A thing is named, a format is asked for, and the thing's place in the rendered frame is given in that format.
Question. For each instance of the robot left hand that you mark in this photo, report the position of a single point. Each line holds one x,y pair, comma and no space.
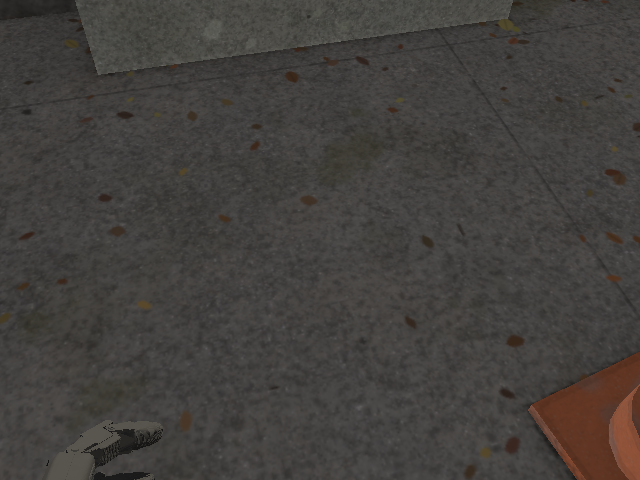
99,445

